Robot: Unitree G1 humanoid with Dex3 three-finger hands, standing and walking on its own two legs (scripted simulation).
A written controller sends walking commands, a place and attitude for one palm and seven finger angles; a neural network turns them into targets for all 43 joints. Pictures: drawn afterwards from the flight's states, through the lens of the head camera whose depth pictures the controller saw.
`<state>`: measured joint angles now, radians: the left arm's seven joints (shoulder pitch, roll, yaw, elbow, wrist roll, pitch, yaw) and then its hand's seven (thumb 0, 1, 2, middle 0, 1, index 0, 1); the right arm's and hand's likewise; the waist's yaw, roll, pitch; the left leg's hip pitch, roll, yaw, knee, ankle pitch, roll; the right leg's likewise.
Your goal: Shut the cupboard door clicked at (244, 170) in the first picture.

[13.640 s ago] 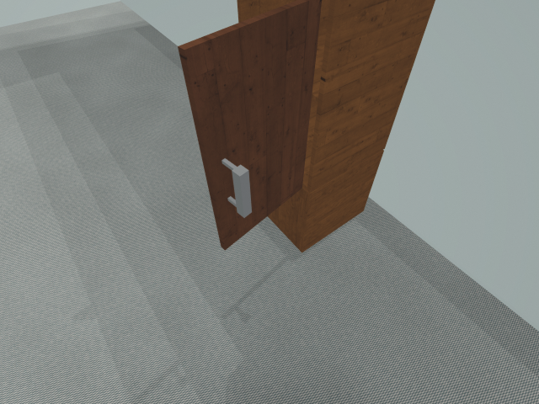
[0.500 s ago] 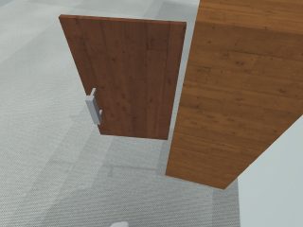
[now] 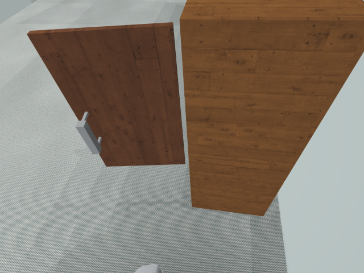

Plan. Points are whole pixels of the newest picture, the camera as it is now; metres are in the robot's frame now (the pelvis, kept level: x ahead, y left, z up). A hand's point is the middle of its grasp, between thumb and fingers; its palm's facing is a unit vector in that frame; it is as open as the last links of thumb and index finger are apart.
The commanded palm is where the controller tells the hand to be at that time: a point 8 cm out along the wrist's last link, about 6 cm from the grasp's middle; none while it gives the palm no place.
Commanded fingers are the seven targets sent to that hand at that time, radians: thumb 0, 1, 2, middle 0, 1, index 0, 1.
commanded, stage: come to a stop and stand still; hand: left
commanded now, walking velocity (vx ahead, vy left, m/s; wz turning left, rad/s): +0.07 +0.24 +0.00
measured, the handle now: (91, 133) +0.54 +0.36 -0.08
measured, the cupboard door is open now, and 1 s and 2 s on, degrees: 99 99 99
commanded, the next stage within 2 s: look again from close up in 0.64 s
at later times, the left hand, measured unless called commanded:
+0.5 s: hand out of the picture -0.01 +0.21 -0.18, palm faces +0.09 -0.97 -0.22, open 7.3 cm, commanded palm none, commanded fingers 0.00 0.90 0.90 -0.20 -0.30 -0.20 -0.30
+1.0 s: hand out of the picture +0.03 +0.22 -0.17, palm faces +0.01 -0.97 -0.24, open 7.3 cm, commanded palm none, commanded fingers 0.00 0.90 0.90 -0.20 -0.30 -0.20 -0.30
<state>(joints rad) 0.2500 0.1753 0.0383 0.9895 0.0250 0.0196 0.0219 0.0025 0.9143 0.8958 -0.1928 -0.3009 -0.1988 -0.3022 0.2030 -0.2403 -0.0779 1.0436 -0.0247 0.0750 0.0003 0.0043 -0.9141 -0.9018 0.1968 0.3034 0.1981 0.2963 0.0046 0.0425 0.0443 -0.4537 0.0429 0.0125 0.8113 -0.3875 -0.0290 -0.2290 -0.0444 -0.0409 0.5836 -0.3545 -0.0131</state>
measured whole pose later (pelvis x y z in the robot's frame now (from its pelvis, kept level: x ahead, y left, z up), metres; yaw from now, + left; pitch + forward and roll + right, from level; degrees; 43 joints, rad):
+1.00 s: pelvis -0.01 +0.03 +0.00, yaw +0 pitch -2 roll +0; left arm 0.25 0.18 -0.01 1.06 0.01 -0.01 0.04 0.01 0.92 0.90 -0.20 -0.30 -0.20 -0.30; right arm 0.30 -0.18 0.00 1.05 -0.02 -0.01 -0.02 0.00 -0.91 -0.90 0.20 0.30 0.20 0.30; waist -0.01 0.01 0.02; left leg -0.21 0.00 0.09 0.54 -0.30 0.03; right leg -0.18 -0.04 -0.04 0.53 -0.33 0.02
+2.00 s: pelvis +0.07 +0.06 -0.01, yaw +4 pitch -1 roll +0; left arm 0.20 0.15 0.03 0.96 0.02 -0.05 0.02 0.01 0.93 0.90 -0.19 -0.30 -0.20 -0.30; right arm 0.41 -0.14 0.00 1.10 -0.02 0.00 0.00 0.01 -0.91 -0.90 0.20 0.30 0.20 0.30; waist -0.01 0.04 0.06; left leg -0.28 -0.04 0.06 0.91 -0.51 0.04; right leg -0.29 -0.06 -0.16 0.62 -0.28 -0.04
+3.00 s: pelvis +0.10 +0.08 +0.00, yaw +3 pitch -1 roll +1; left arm 0.26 0.17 0.02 1.05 0.01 0.00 0.04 0.01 0.94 0.90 -0.20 -0.30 -0.20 -0.30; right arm 0.26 -0.13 -0.01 1.11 -0.01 0.02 -0.04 0.01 -0.93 -0.90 0.20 0.30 0.20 0.30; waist 0.01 -0.03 0.04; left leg -0.17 0.03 0.06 0.48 -0.29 -0.01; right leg -0.21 0.06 -0.10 0.49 -0.27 -0.10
